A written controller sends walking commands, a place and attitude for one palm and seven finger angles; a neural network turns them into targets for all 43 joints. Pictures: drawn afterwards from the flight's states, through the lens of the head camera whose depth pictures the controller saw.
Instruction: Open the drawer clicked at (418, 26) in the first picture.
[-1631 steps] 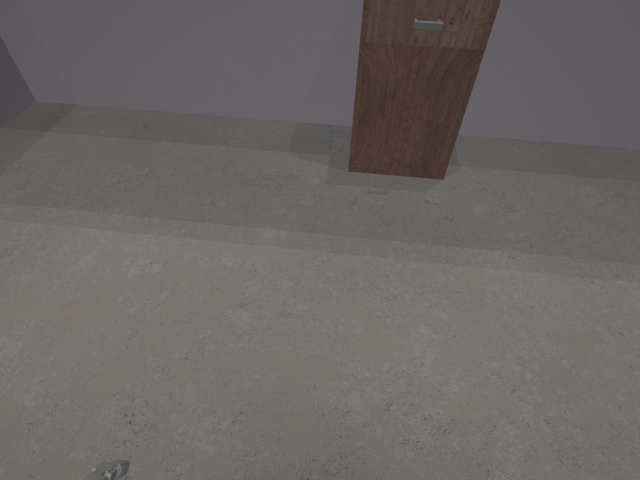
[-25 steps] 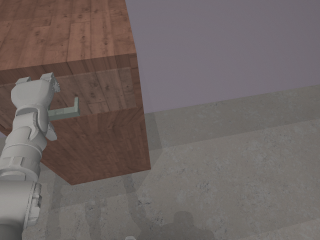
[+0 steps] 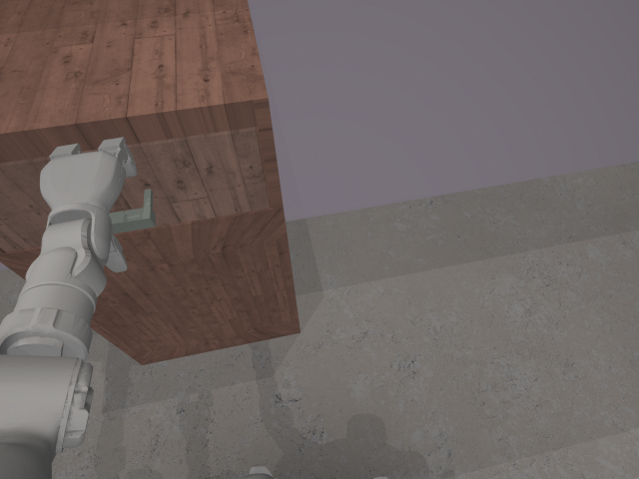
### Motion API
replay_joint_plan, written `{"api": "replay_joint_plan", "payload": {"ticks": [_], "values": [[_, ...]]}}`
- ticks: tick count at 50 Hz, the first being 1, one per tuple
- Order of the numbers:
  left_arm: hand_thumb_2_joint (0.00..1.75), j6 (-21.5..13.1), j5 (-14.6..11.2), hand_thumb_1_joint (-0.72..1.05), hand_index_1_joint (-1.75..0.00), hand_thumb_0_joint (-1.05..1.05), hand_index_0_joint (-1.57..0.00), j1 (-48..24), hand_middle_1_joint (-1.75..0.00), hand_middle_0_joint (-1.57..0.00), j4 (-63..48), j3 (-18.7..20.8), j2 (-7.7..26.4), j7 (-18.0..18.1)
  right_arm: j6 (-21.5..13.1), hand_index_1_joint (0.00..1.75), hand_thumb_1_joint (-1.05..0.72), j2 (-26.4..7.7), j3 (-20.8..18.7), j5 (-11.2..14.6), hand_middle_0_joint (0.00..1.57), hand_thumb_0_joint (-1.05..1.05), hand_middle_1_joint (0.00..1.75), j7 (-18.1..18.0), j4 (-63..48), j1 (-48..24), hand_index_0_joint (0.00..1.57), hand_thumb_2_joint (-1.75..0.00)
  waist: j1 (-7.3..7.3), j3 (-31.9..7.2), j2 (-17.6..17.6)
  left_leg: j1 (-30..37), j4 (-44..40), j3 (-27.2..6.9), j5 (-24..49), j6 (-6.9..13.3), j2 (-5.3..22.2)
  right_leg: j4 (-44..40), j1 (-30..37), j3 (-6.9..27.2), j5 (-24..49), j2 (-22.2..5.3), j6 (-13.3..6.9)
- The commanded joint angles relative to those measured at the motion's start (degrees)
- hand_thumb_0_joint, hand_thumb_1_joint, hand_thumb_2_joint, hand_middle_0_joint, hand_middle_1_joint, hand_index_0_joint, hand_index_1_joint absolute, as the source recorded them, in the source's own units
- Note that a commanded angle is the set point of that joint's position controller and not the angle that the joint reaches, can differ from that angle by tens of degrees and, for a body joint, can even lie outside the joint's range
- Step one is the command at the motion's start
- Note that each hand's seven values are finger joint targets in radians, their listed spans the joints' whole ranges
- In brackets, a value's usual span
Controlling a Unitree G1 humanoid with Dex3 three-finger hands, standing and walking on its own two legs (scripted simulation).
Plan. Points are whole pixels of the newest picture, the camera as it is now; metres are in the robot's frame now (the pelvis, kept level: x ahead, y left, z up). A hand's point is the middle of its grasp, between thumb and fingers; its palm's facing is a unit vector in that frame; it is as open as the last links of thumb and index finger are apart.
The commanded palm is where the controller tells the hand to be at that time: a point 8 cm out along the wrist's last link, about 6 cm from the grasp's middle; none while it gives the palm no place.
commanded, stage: lower the fingers behind the handle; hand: left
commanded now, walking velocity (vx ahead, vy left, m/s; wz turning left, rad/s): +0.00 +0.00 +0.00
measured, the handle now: (118, 211) +0.50 +0.29 +0.00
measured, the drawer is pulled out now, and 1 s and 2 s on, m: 0.00 0.00 0.00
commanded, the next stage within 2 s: lift the hand off the handle in 1.62 s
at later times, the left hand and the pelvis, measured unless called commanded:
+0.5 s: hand (102, 235) +0.44 +0.29 +0.02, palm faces -0.09 -0.02 -1.00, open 13.8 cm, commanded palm +0.44 +0.29 +0.09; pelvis +0.00 +0.00 -0.01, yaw +0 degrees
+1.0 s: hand (102, 233) +0.45 +0.30 +0.02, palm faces -0.06 -0.01 -1.00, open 13.8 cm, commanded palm +0.44 +0.29 +0.05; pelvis -0.02 +0.01 -0.02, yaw +0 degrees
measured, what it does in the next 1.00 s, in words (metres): stands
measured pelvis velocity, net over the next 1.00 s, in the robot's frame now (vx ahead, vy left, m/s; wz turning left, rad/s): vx -0.02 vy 0.01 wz -0.01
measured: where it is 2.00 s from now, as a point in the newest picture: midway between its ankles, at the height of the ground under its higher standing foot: outside the picture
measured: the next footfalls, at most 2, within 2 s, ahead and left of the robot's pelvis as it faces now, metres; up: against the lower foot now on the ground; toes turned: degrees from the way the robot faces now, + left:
none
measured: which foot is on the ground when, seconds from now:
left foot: down 0.00-1.00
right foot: down 0.00-1.00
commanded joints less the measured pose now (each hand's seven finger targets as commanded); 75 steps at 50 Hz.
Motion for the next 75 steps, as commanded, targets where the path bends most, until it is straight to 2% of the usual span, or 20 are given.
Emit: {"api": "replay_joint_plan", "payload": {"ticks": [1,3,7,10,14,19,25,29,31,35,36,38,43,45,49,53,57,66,71,75], "values": [[0.3,4.0,-1.3,-0.5,-1.2,0.0,-0.3,-25.7,-1.2,-0.3,-6.9,5.4,23.0,-0.1,-1.3,0.3,-0.9,-9.8,-2.8,0.6,0.2,0.0,0.3,-1.4,-4.1,5.6,0.2,-0.9,0.18,-20.5,-2.5,14.7,-3.7,3.6,14.7,3.4,-3.0,-7.2,11.2,-2.3,21.8,1.0,-0.1],[0.3,3.2,-1.4,-0.5,-1.2,0.0,-0.3,-24.6,-1.2,-0.3,-4.1,3.8,21.5,-1.9,-1.4,0.3,-0.9,-10.1,-2.6,0.8,0.2,0.0,0.3,-1.6,-4.1,5.8,0.2,-0.9,-0.45,-16.8,-3.2,13.9,-4.4,3.3,12.3,3.5,-2.9,-8.1,9.2,-2.3,19.0,0.9,-0.2],[0.3,-0.3,-1.4,-0.5,-1.2,0.0,-0.3,-22.1,-1.2,-0.3,-4.0,5.2,23.3,-4.1,-1.2,0.3,-0.9,-10.1,-2.5,0.7,0.2,0.0,0.3,-2.0,-4.6,6.4,0.2,-0.9,0.45,-16.9,-3.1,12.9,-4.0,3.7,12.3,3.6,-3.1,-8.0,9.7,-1.6,20.1,0.7,-0.1],[0.3,-2.5,-0.2,-0.5,-1.2,0.0,-0.3,-21.5,-1.2,-0.3,-2.9,3.3,20.7,-4.0,-1.3,0.3,-0.9,-9.9,-2.7,0.8,0.2,0.0,0.3,-1.7,-4.9,7.2,0.2,-0.9,-0.32,-14.1,-2.2,11.7,-3.5,3.4,11.4,3.4,-3.0,-7.6,6.3,-1.9,18.1,1.0,-0.5],[0.3,-3.6,-0.2,-0.5,-1.2,0.0,-0.3,-19.2,-1.2,-0.3,-3.6,4.0,19.6,-2.5,-1.3,0.3,-0.9,-9.7,-3.4,0.4,0.2,0.0,0.3,-1.0,-5.2,8.1,0.2,-0.9,0.36,-16.6,-1.7,11.9,-2.0,3.5,13.3,3.4,-3.1,-6.3,5.8,-2.2,18.9,1.3,-1.0],[0.3,-5.3,-0.5,-0.5,-1.2,0.0,-0.3,-24.7,-1.2,-0.3,-9.0,3.4,18.9,-0.6,-1.9,0.3,-0.9,-9.7,-4.2,0.1,0.2,0.0,0.3,-0.8,-4.9,9.1,0.2,-0.9,-1.03,-20.9,0.2,13.6,-0.3,3.0,14.1,3.6,-2.7,-5.0,4.0,-2.0,18.7,1.5,-0.9],[0.3,-7.2,0.3,-0.5,-1.2,0.0,-0.3,-27.4,-1.2,-0.3,-15.5,6.1,21.4,3.3,-2.5,0.3,-0.9,-9.5,-4.7,-0.4,0.2,0.0,0.3,-1.3,-3.2,9.3,0.2,-0.9,-0.75,-27.6,6.5,17.8,2.2,2.1,18.8,3.2,-2.6,-2.3,1.3,-2.2,20.3,2.0,-1.1],[0.3,-3.7,-0.1,-0.5,-1.2,0.0,-0.3,-23.1,-1.2,-0.3,-10.1,6.2,19.5,4.7,-2.2,0.3,-0.9,-9.6,-4.3,-1.0,0.2,0.0,0.3,-0.4,-1.7,9.0,0.2,-0.9,-0.15,-25.0,6.4,16.5,2.6,1.9,21.5,2.7,-2.3,-1.3,-0.3,-3.6,21.0,2.3,-1.6],[0.3,-1.0,-0.3,-0.5,-1.2,0.0,-0.3,-20.2,-1.2,-0.3,-5.1,5.9,19.7,4.5,-1.8,0.3,-0.9,-10.1,-3.9,-1.0,0.2,0.0,0.3,0.1,-1.5,8.9,0.2,-0.9,0.19,-21.9,3.2,13.5,2.0,2.2,18.7,2.8,-2.2,-1.5,0.1,-3.9,19.5,2.3,-1.4],[0.3,1.2,0.4,-0.5,-1.2,0.0,-0.3,-23.3,-1.2,-0.3,-3.8,4.6,20.0,3.6,-1.1,0.3,-0.9,-10.2,-3.5,-0.6,0.2,0.0,0.3,0.1,-2.2,8.8,0.2,-0.9,-0.59,-22.3,1.0,12.9,0.9,2.2,17.0,3.0,-2.2,-2.4,0.9,-3.5,19.0,2.1,-1.0],[0.3,1.8,0.2,-0.5,-1.2,0.0,-0.3,-20.4,-1.2,-0.3,-1.6,5.1,20.2,3.1,-0.9,0.3,-0.9,-10.5,-3.4,-0.8,0.2,0.0,0.3,0.3,-2.1,8.7,0.2,-0.9,0.11,-20.3,0.0,11.7,0.9,2.3,16.1,2.9,-2.3,-2.3,1.0,-3.7,18.2,2.1,-1.2],[0.3,2.0,0.5,-0.5,-1.2,0.0,-0.3,-21.7,-1.2,-0.3,-0.5,3.2,18.7,2.4,-0.6,0.3,-0.9,-10.5,-3.1,-0.6,0.2,0.0,0.3,0.3,-2.7,8.6,0.2,-0.9,-0.87,-18.2,-1.0,10.7,0.5,2.1,14.0,3.1,-2.3,-2.8,-0.2,-3.8,16.2,2.1,-1.1],[0.3,0.8,1.0,-0.5,-1.2,0.0,-0.3,-21.6,-1.2,-0.3,1.7,1.7,17.3,1.4,-0.6,0.3,-0.9,-10.3,-2.8,-0.5,0.2,0.0,0.3,0.1,-3.9,8.5,0.2,-0.9,-1.22,-16.0,-1.3,9.2,0.4,1.8,9.4,3.2,-2.3,-3.0,-3.2,-3.7,11.1,2.0,-1.2],[0.3,-0.2,1.3,-0.5,-1.2,0.0,-0.3,-20.6,-1.2,-0.3,1.6,3.2,18.7,1.3,-0.5,0.3,-0.9,-10.3,-2.9,-0.5,0.2,0.0,0.3,0.0,-4.3,8.7,0.2,-0.9,-0.48,-17.7,-1.9,9.0,0.8,1.9,9.3,3.2,-2.3,-2.5,-2.9,-3.4,11.0,2.0,-1.1],[0.3,-3.5,0.7,-0.5,-1.2,0.0,-0.3,-22.5,-1.2,-0.3,-2.4,2.5,16.9,1.3,-1.3,0.3,-0.9,-9.8,-3.3,-0.9,0.2,0.0,0.3,-0.1,-4.6,9.4,0.2,-0.9,-1.2,-20.4,-0.2,9.5,2.7,1.4,10.1,3.3,-2.1,-1.0,-4.4,-3.4,11.3,2.1,-1.4],[0.3,-2.9,1.0,-0.5,-1.2,0.0,-0.3,-20.4,-1.2,-0.3,0.5,1.7,15.8,2.3,-1.4,0.3,-0.9,-10.0,-3.3,-0.9,0.2,0.0,0.3,0.1,-4.4,9.8,0.2,-0.9,-1.18,-18.1,0.0,7.5,3.3,1.2,8.0,3.0,-1.9,-0.2,-7.7,-3.8,8.8,2.3,-1.4],[0.3,-1.7,1.0,-0.5,-1.2,0.0,-0.3,-21.0,-1.2,-0.3,0.8,2.1,16.4,3.3,-1.4,0.3,-0.9,-10.2,-3.4,-0.9,0.2,0.0,0.3,0.3,-4.0,10.2,0.2,-0.9,-1.06,-20.3,-0.1,7.2,3.9,1.1,8.0,3.0,-1.9,0.4,-7.9,-3.8,8.7,2.3,-1.3],[0.3,0.6,-0.2,-0.5,-1.2,0.0,-0.3,-22.1,-1.2,-0.3,2.5,0.1,14.3,2.4,-1.6,0.3,-0.9,-10.3,-3.2,-0.7,0.2,0.0,0.3,0.3,-3.6,10.6,0.2,-0.9,-1.9,-19.0,-1.1,6.7,3.6,1.2,5.5,3.3,-1.8,-0.4,-8.1,-3.8,7.0,2.3,-1.1],[0.3,0.0,-0.3,-0.5,-1.2,0.0,-0.3,-21.5,-1.2,-0.3,3.7,1.2,16.8,1.0,-1.6,0.3,-0.9,-10.5,-2.5,-0.6,0.2,0.0,0.3,-0.1,-3.7,10.2,0.2,-0.9,-1.94,-17.1,-2.4,4.2,3.7,1.2,4.0,3.5,-2.0,-0.4,-7.3,-3.4,6.9,2.1,-1.0],[0.3,-1.3,0.4,-0.5,-1.2,0.0,-0.3,-22.1,-1.2,-0.3,2.4,-0.4,14.9,0.8,-1.9,0.3,-0.9,-10.0,-2.6,-0.5,0.2,0.0,0.3,-0.3,-4.2,10.4,0.2,-0.9,-2.11,-17.8,-0.9,5.2,4.0,1.2,4.6,3.5,-2.1,-0.1,-8.7,-3.5,6.8,2.2,-1.1]]}}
